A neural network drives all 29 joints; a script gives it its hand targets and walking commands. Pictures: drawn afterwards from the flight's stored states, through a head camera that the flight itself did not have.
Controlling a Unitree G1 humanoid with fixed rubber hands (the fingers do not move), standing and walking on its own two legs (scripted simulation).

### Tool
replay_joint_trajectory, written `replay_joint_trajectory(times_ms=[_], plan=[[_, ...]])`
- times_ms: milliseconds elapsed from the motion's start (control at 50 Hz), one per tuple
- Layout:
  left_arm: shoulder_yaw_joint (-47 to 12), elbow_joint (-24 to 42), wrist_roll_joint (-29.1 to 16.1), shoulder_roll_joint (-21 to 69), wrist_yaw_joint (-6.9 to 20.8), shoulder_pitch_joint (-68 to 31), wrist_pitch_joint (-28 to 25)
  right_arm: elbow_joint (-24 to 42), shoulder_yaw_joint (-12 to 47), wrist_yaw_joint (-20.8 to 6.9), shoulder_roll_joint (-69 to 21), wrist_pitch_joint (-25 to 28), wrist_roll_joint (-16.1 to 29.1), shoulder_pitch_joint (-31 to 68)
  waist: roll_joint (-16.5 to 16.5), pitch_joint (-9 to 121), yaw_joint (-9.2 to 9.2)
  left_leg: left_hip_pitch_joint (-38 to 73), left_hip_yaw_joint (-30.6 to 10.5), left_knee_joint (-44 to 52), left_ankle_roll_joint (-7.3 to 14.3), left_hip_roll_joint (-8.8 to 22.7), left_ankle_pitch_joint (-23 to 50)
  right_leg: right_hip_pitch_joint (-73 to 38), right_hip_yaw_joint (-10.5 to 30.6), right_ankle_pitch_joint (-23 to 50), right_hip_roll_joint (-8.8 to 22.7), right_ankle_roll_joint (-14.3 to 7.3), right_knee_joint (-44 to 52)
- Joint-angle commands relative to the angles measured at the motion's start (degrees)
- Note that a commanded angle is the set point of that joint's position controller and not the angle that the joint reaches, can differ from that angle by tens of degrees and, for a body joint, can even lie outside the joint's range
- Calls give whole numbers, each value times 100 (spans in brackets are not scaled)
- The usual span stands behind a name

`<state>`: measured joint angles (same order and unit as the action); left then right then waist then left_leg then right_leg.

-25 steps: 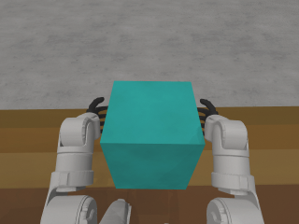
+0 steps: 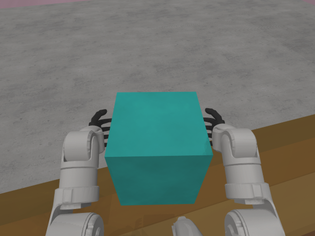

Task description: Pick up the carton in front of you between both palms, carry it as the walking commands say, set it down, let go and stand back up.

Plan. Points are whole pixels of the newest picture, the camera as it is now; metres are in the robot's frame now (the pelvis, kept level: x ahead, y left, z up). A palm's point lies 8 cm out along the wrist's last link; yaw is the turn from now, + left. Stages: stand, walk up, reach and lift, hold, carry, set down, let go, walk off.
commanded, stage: carry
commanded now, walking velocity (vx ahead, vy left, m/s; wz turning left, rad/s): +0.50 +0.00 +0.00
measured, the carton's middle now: (157, 150) +0.35 -0.04 +0.03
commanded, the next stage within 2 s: none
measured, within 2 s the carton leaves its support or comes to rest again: neither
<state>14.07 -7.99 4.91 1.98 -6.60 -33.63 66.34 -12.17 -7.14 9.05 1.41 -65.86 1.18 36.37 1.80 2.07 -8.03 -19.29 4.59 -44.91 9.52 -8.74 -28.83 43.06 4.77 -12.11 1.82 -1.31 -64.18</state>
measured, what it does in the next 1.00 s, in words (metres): goes down: right foot 0.11 m lower, then left foot 0.11 m lower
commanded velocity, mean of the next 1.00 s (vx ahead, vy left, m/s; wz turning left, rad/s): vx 0.50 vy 0.00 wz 0.00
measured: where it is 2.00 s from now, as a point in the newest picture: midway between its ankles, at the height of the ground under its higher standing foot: (147, 128)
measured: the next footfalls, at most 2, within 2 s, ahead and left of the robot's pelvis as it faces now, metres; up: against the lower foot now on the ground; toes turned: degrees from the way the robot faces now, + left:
right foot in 0.18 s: +0.31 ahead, -0.11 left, -0.11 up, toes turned -1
left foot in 0.62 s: +0.61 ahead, +0.01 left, -0.22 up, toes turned +3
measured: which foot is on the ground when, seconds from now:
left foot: down 0.00-0.22, up 0.24-0.60, down 0.62-1.00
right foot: up 0.00-0.16, down 0.18-0.66, up 0.68-1.00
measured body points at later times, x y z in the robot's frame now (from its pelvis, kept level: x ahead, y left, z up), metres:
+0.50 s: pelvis +0.34 -0.06 -0.11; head +0.41 -0.07 +0.33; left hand +0.69 +0.13 -0.05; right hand +0.72 -0.17 -0.06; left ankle +0.47 +0.08 -0.78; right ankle +0.27 -0.11 -0.81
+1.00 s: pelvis +0.71 -0.05 -0.25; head +0.74 -0.04 +0.20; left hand +1.08 +0.08 -0.16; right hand +1.07 -0.22 -0.15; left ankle +0.57 +0.01 -0.92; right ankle +0.90 -0.16 -0.94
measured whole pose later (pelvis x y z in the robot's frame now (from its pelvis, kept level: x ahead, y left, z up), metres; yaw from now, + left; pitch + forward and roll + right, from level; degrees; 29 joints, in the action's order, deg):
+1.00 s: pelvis +0.71 -0.05 -0.25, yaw +2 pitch +4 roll +1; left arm 14.0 -2.8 4.3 1.7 -7.7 -32.1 65.4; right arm -10.8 -7.5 9.1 0.1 -62.0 1.2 35.9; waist -2.4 0.8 -8.1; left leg -15.7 3.0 -52.2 6.4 -6.5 -40.3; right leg 39.6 0.0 13.3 1.6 -2.7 -36.2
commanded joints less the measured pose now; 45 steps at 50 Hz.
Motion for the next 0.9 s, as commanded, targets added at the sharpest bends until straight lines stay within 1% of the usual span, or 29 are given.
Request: replay_joint_trajectory(times_ms=[0, 60, 120, 140, 160, 180, 200, 220, 240, 260, 300, 340, 400, 420, 500, 540, 560, 580, 600, 620, 640, 660, 680, 700, 740, 780, 820, 840, 880], plan=[[-3274, 366, -1820, 5473, 1115, -3933, -294, 955, 3732, -1707, -7067, 268, 2922, 4779, -303, 1936, 7, 1624, -1990, 297, 125, 1103, 3891, 352, -653, 1999, -224, -139, 1289], [-3455, 639, -1903, 5603, 1010, -4114, -295, 941, 3468, -1699, -7037, 368, 2832, 4473, 148, 1730, -89, 832, -1335, 32, 138, 740, 3081, -1335, -1107, 2974, -567, -50, 3174], [-3562, 684, -1915, 5500, 909, -3948, -190, 693, 3280, -1659, -6842, 341, 2624, 3875, 651, 1834, 162, 1171, -1023, -981, -76, 805, 3231, -2193, -1117, 3400, -464, -228, 4212], [-3601, 670, -1916, 5459, 908, -3922, -166, 553, 3243, -1646, -6782, 324, 2512, 3671, 646, 2222, 586, 1060, -794, -1976, -214, 899, 3964, -3194, -1127, 3810, -325, -393, 4208], [-3587, 650, -1911, 5388, 939, -3764, -152, 478, 3208, -1649, -6699, 326, 2410, 3549, 424, 2538, 1253, 415, -466, -3276, -393, 959, 4539, -4374, -1254, 3414, -321, -514, 3759], [-3543, 545, -1914, 5208, 977, -3667, -157, 395, 3148, -1646, -6742, 279, 2317, 3518, -1214, 2701, 1298, -1470, -467, -4998, -804, 542, 258, -5939, -41, 4871, 865, -953, 2909], [-3473, 156, -1932, 5267, 1012, -3349, -144, 337, 3043, -1605, -6520, 195, 2200, 3499, -1313, 3175, 1134, -2682, -651, -5439, -833, 421, -1024, -6897, 1474, 4643, 1500, -1412, 2379], [-3615, 275, -2110, 5411, 1069, -3533, -159, 373, 3015, -1560, -6467, 171, 2096, 3499, -954, 3257, 1354, -3434, -820, -5460, -864, 540, -925, -6930, 2397, 2657, 1860, -1889, 2829], [-3801, 437, -2378, 5713, 1128, -3884, -191, 573, 2974, -1522, -6475, 172, 2006, 3685, -642, 3255, 1380, -3638, -948, -5031, -789, 739, -685, -6387, 2896, 838, 1840, -2049, 3150], [-4019, 689, -2668, 6072, 1206, -4319, -224, 733, 2962, -1459, -6433, 211, 1887, 3776, -111, 2810, 1176, -3550, -952, -4324, -759, 889, -248, -5560, 2600, 707, 1555, -1786, 3291], [-4353, 1117, -3109, 6541, 1301, -4919, -338, 1082, 2976, -1359, -6479, 295, 1718, 3942, -102, 2407, 1072, -2958, -966, -3075, -807, 1076, 366, -4300, 2084, 1111, 1355, -1614, 3149], [-4484, 1264, -3294, 6666, 1339, -4914, -424, 1283, 3028, -1269, -6400, 396, 1602, 3793, -423, 2411, 1138, -2451, -692, -2074, -897, 959, 413, -3874, 1800, 1660, 1178, -1594, 3329], [-4594, 1240, -3377, 6663, 1381, -4430, -547, 1442, 3187, -1167, -6321, 544, 1440, 3416, -871, 2945, 1218, -2884, -626, -2390, -669, 992, 1616, -4905, 1248, 3748, 979, -1350, 2542], [-4595, 1283, -3374, 6639, 1389, -4354, -584, 1556, 3233, -1156, -6292, 578, 1393, 3370, -612, 2842, 1334, -3190, -629, -1510, -664, 953, 2525, -5140, 795, 2988, 496, -1081, 2113], [-4651, 1276, -3288, 6318, 1416, -3916, -657, 1692, 3359, -1123, -5942, 605, 1259, 3128, -412, 2272, 1642, -1739, 11, 1102, -708, 556, 4297, -4153, 315, 1771, -31, -1036, 1742], [-4642, 1155, -3220, 6121, 1411, -3753, -642, 1719, 3365, -1121, -5693, 539, 1212, 3058, -704, 2029, 1515, -652, 154, 1664, -627, 494, 4938, -3417, 33, 1384, -110, -942, 1448], [-4588, 1019, -3169, 6009, 1411, -3642, -617, 1655, 3346, -1122, -5570, 488, 1180, 2985, -945, 2263, 1239, 192, 169, 1256, -458, 565, 5728, -3113, -229, 1512, -32, -791, 883], [-4536, 874, -3110, 5919, 1410, -3519, -580, 1581, 3314, -1137, -5393, 432, 1150, 2888, -932, 2425, 793, 829, 274, 1380, -379, 510, 5294, -2972, -488, 2231, 0, -605, 174], [-4493, 786, -3052, 5840, 1403, -3551, -539, 1522, 3256, -1171, -5269, 377, 1128, 2885, -654, 2484, 262, 1631, 186, 1599, -253, 647, 4882, -2568, -667, 2975, 99, -412, -1024], [-4405, 686, -2979, 5710, 1396, -3624, -468, 1322, 3130, -1223, -5167, 307, 1147, 2789, 614, 2328, -134, 2372, -355, 1848, -141, 1156, 4930, -1617, -891, 456, -383, -236, -2734], [-4214, 602, -2898, 5641, 1350, -3732, -350, 1032, 3115, -1267, -5025, 253, 1221, 2714, 1546, 2623, 536, 4099, -1968, 384, 487, 2343, 7431, 331, -489, -2664, -709, 7, -3465], [-4031, 414, -2707, 5336, 1254, -3572, -270, 907, 3216, -1328, -5245, 180, 1507, 2835, 888, 2940, 428, 4422, -2686, 468, 745, 2688, 6287, 1020, -167, -2674, -537, -7, -3720], [-3895, 541, -2603, 5318, 1190, -3621, -214, 1007, 3322, -1388, -5426, 182, 1708, 3149, 761, 3003, 298, 3925, -3539, 978, 1184, 2821, 3812, 1383, -75, -2456, -402, -41, -3356], [-3826, 563, -2478, 5358, 1128, -3832, -203, 1124, 3419, -1455, -5753, 145, 1994, 3548, -174, 2684, 390, 2985, -3540, 1351, 955, 2573, 2621, 1161, -27, -2243, -164, -32, -2698], [-3591, 662, -2271, 5466, 1083, -3949, -203, 1297, 3676, -1537, -6302, 191, 2435, 4290, -61, 2410, 559, 2218, -3618, 952, 833, 2576, 3324, 1020, 144, -1645, 39, -60, -1834], [-3529, 578, -2133, 5597, 1082, -3894, -244, 1307, 3713, -1580, -6593, 248, 2630, 4516, -329, 2056, 455, 1243, -3139, 1368, 845, 2288, 2959, 422, -68, -1284, 19, 70, -524], [-3566, 578, -2106, 5775, 1075, -3881, -320, 1300, 3728, -1605, -6811, 318, 2702, 4547, 260, 2285, 406, 1408, -2668, 1057, 707, 2186, 4507, 182, -290, -256, 40, -25, -253], [-3588, 564, -2077, 5800, 1055, -3849, -358, 1247, 3714, -1620, -6902, 352, 2732, 4453, 258, 2444, 346, 1747, -2345, 786, 485, 1993, 4777, 359, -455, 254, -9, -96, -360], [-3649, 651, -2039, 5844, 1027, -3829, -410, 1266, 3716, -1640, -6952, 427, 2768, 4361, 7, 2280, -4, 2342, -1854, 190, 221, 1306, 4006, 919, -624, 1680, -143, -145, 1074]])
